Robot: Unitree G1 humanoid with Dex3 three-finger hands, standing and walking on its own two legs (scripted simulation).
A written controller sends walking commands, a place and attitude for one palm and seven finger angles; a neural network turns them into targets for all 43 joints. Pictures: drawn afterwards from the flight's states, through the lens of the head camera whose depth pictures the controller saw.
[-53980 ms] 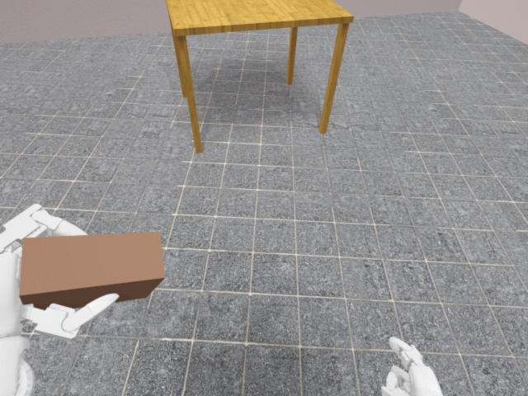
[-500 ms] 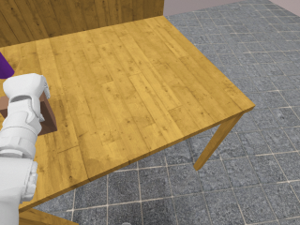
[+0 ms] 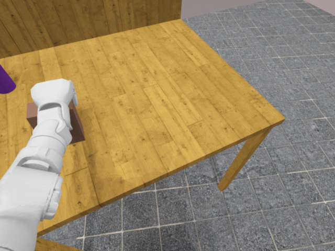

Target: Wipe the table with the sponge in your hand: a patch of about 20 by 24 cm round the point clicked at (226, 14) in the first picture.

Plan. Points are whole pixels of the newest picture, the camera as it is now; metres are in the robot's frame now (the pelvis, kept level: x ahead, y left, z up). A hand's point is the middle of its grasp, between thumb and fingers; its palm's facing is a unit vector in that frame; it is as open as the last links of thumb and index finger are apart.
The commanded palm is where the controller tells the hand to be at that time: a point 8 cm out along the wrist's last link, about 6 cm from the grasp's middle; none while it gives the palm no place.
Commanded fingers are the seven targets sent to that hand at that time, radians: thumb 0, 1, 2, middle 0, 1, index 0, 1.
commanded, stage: slide across to the middle lane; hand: left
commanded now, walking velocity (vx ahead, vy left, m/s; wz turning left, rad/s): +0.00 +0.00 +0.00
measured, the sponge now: (61, 128) +0.44 +0.30 +0.00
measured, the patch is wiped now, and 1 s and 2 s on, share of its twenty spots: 0.35 0.50 0.65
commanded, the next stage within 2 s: wipe back along the middle lane in 0.16 s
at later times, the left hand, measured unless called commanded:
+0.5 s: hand (73, 110) +0.45 +0.25 +0.06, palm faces -0.10 -0.02 -0.99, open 9.6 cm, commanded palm +0.43 +0.23 +0.11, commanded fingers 0.00 0.10 1.30 -1.20 -1.60 -1.20 -1.60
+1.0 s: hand (77, 128) +0.40 +0.22 +0.06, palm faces -0.04 -0.03 -1.00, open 9.6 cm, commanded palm +0.36 +0.21 +0.10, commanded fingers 0.00 0.10 1.30 -1.20 -1.60 -1.20 -1.60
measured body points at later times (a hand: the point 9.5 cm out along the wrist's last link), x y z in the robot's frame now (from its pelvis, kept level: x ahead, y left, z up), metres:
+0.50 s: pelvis +0.03 -0.02 +0.01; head +0.06 -0.03 +0.46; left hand +0.45 +0.24 +0.11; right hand +0.09 -0.30 -0.13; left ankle +0.02 +0.07 -0.72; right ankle -0.03 -0.12 -0.72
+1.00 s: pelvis +0.01 -0.02 +0.01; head +0.02 -0.03 +0.46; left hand +0.39 +0.22 +0.11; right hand +0.16 -0.26 -0.11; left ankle +0.02 +0.07 -0.72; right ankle -0.03 -0.12 -0.72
